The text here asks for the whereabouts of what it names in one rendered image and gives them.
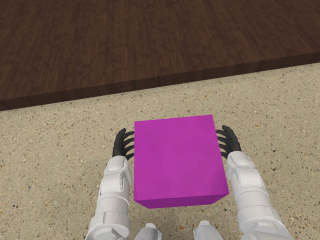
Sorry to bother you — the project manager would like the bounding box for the robot right thigh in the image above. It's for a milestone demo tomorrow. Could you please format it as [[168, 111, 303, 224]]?
[[193, 225, 224, 240]]

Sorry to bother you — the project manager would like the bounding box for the right robot forearm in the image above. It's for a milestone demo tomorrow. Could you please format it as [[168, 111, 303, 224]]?
[[226, 151, 294, 240]]

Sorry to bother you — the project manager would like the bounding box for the robot right upper arm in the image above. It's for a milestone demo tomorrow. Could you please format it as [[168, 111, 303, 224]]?
[[240, 230, 292, 240]]

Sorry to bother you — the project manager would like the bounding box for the robot thigh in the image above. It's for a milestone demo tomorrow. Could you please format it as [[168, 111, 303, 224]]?
[[134, 227, 162, 240], [193, 225, 224, 240]]

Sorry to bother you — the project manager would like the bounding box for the robot left thigh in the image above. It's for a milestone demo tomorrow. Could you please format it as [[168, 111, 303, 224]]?
[[134, 227, 162, 240]]

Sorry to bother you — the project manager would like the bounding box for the left robot forearm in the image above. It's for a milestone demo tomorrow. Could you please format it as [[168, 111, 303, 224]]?
[[85, 155, 133, 240]]

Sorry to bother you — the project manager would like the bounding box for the robot right hand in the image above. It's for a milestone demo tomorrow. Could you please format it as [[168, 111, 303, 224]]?
[[216, 125, 242, 159]]

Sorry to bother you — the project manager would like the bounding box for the carton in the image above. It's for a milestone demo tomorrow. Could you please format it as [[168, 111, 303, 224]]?
[[134, 114, 230, 209]]

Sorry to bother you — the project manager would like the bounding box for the robot left hand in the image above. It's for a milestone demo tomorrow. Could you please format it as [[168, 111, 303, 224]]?
[[112, 128, 135, 160]]

